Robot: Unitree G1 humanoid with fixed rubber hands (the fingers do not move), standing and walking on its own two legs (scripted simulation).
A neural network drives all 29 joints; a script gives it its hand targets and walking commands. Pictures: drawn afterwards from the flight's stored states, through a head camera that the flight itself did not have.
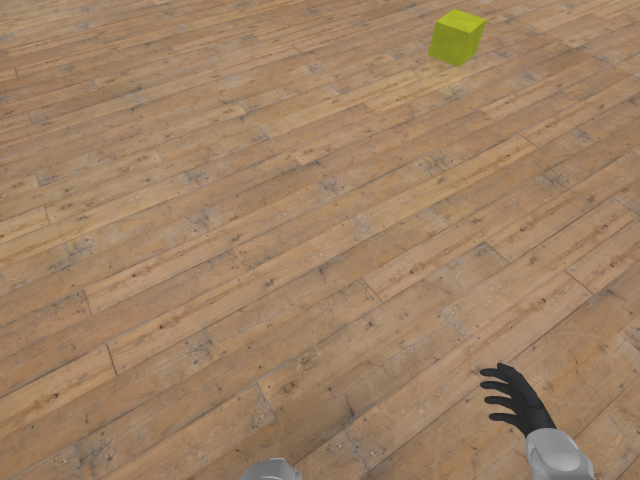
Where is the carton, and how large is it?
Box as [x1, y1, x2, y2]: [428, 9, 486, 66]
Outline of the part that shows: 453,9 436,21 428,54 459,66 475,52 486,19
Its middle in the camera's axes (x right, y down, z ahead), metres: +0.82 -1.20 +2.31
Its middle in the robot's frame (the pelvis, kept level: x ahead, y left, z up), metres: +2.51 -0.57 -0.65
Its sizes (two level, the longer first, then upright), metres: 0.217 0.212 0.195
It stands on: the floor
